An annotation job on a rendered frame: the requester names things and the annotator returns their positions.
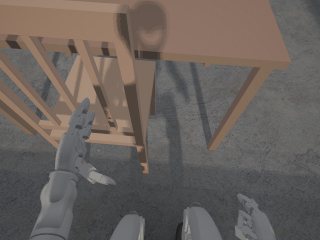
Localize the table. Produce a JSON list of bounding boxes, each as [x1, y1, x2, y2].
[[0, 0, 291, 152]]

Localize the right robot thigh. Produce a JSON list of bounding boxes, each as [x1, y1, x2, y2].
[[183, 206, 223, 240]]

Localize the left robot hand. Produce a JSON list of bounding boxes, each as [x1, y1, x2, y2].
[[55, 97, 116, 186]]

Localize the chair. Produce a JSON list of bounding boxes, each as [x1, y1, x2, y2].
[[0, 0, 156, 176]]

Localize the right robot hand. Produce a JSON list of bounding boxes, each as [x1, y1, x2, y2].
[[235, 193, 276, 240]]

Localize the robot thigh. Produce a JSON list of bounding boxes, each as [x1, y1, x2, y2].
[[183, 206, 223, 240], [110, 214, 145, 240]]

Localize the left robot thigh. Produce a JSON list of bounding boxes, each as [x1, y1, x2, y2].
[[110, 214, 145, 240]]

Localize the robot left forearm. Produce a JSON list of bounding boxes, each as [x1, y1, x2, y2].
[[29, 170, 79, 240]]

